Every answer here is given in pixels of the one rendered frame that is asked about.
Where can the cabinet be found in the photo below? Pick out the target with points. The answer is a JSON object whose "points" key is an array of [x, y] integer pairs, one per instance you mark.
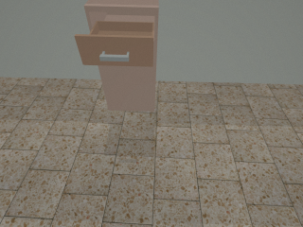
{"points": [[127, 88]]}

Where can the handle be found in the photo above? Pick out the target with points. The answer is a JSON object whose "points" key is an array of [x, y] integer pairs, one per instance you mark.
{"points": [[112, 57]]}

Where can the drawer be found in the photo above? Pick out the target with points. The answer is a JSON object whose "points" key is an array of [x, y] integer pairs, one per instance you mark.
{"points": [[117, 38]]}

